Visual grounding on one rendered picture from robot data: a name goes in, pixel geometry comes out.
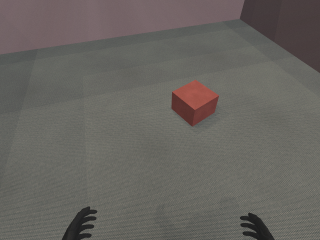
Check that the robot right hand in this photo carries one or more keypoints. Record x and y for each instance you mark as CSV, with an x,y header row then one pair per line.
x,y
263,232

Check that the robot left hand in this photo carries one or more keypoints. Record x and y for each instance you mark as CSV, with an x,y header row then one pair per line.
x,y
74,229

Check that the carton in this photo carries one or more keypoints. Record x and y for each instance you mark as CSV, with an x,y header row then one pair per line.
x,y
194,102

